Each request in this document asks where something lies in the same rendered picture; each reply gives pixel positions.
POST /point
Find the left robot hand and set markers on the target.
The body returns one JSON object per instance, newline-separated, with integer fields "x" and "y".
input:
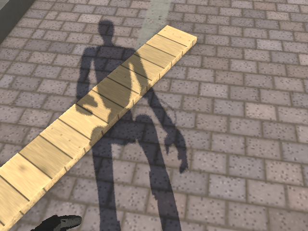
{"x": 61, "y": 223}

